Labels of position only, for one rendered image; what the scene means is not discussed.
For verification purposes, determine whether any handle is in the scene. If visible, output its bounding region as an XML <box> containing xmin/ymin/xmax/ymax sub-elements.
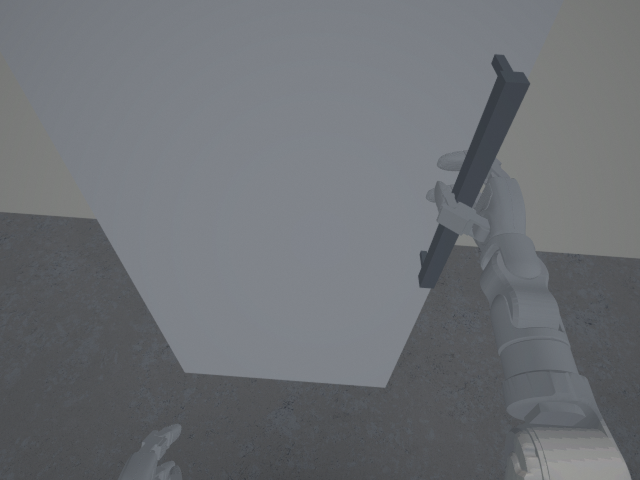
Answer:
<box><xmin>418</xmin><ymin>54</ymin><xmax>530</xmax><ymax>289</ymax></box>

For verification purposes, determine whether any fridge door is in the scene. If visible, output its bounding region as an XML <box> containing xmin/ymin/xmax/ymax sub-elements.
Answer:
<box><xmin>0</xmin><ymin>0</ymin><xmax>564</xmax><ymax>388</ymax></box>

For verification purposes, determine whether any robot right forearm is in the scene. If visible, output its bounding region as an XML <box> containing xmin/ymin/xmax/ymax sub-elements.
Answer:
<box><xmin>479</xmin><ymin>233</ymin><xmax>632</xmax><ymax>480</ymax></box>

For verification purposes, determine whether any robot left hand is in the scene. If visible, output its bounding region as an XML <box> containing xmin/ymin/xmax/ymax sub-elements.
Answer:
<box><xmin>118</xmin><ymin>424</ymin><xmax>182</xmax><ymax>480</ymax></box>

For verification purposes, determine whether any robot right hand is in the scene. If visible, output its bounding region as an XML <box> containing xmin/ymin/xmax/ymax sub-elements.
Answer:
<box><xmin>426</xmin><ymin>150</ymin><xmax>526</xmax><ymax>252</ymax></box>

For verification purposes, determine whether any right robot upper arm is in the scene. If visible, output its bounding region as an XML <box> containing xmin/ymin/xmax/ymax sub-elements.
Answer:
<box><xmin>504</xmin><ymin>423</ymin><xmax>628</xmax><ymax>480</ymax></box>

